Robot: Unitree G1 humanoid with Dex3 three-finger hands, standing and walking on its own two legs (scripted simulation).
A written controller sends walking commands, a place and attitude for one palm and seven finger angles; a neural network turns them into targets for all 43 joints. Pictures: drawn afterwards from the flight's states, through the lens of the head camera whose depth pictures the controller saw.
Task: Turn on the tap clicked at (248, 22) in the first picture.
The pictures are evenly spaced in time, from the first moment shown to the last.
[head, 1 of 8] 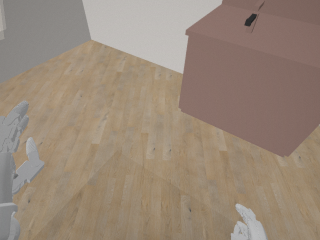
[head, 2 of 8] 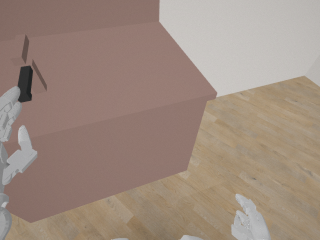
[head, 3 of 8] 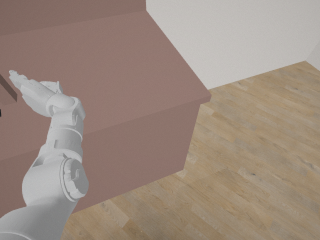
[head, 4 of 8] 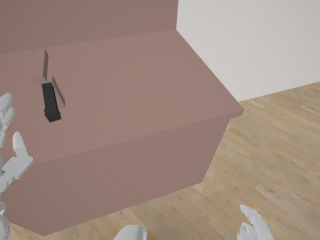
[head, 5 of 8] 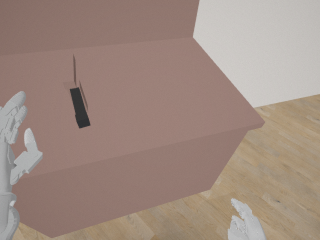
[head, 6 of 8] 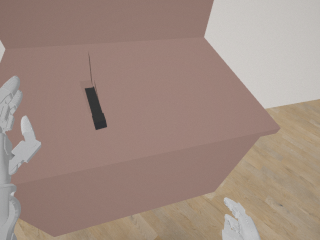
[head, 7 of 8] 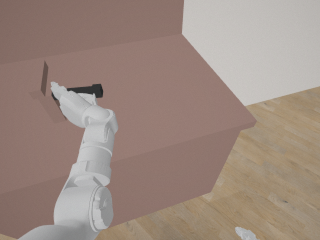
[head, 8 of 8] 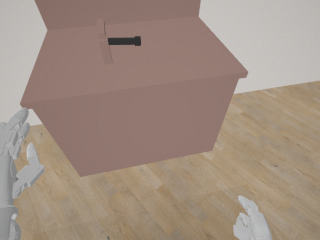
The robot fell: no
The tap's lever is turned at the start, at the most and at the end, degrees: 0 79 79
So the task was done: yes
